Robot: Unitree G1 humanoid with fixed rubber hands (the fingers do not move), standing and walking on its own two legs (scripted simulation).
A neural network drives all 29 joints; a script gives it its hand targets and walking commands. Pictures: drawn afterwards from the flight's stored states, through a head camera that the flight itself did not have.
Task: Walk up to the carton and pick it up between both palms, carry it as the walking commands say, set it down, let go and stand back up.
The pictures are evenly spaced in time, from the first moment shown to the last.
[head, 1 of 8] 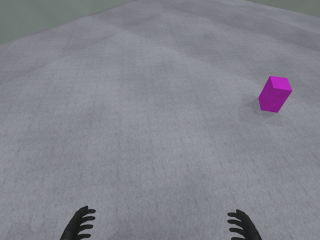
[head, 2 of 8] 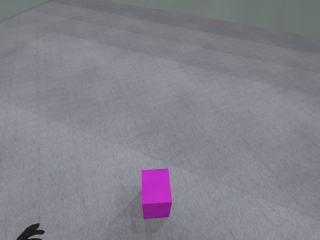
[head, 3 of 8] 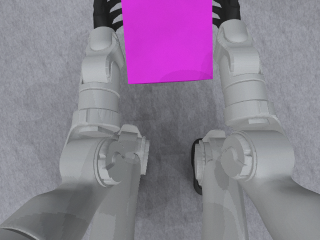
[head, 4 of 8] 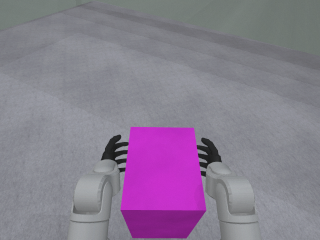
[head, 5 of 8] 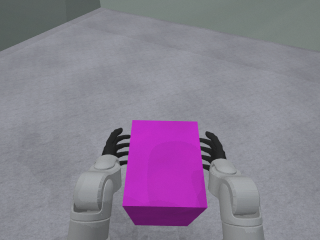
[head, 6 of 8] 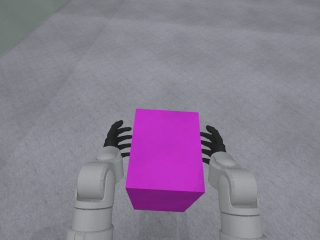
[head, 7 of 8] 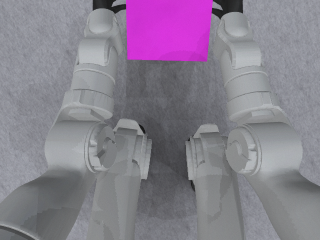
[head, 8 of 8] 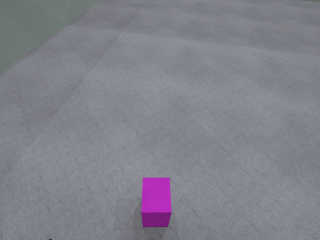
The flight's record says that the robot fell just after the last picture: no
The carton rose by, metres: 0.67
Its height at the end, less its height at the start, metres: +0.00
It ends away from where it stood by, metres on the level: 2.44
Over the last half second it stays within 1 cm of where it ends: yes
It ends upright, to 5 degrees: yes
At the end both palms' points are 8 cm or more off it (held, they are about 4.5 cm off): yes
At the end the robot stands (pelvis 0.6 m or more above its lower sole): yes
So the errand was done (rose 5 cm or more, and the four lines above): yes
